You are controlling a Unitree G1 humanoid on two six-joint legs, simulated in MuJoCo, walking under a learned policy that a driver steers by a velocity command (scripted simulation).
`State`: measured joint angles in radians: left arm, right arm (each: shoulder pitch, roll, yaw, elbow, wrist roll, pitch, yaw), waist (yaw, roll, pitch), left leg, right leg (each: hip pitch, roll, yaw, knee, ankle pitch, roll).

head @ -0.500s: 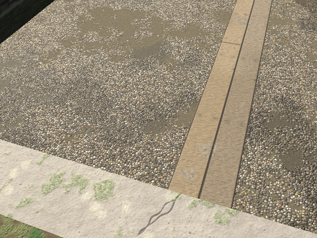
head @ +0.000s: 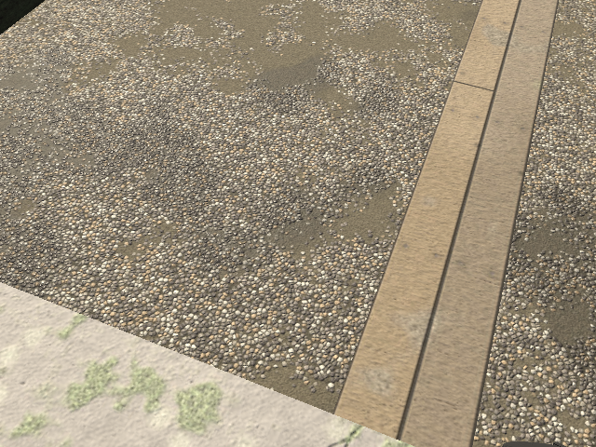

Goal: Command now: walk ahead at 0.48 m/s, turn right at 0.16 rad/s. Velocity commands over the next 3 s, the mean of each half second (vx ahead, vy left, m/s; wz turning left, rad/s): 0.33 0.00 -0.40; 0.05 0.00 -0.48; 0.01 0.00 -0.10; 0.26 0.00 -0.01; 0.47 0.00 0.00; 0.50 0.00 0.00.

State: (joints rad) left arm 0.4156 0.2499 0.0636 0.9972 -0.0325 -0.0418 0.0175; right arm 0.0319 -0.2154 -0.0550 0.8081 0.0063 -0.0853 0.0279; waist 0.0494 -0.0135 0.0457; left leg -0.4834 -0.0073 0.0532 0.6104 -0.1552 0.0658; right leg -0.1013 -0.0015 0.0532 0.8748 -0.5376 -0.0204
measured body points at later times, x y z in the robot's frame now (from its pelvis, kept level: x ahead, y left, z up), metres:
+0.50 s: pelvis +0.21 -0.01 -0.01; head +0.22 -0.03 +0.44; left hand +0.38 +0.21 -0.12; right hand +0.24 -0.29 -0.14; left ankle +0.11 +0.09 -0.71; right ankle +0.29 -0.10 -0.72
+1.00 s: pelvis +0.32 -0.03 +0.02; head +0.36 -0.01 +0.47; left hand +0.61 +0.12 -0.08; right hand +0.33 -0.28 -0.09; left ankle +0.34 +0.01 -0.72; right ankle +0.27 -0.10 -0.64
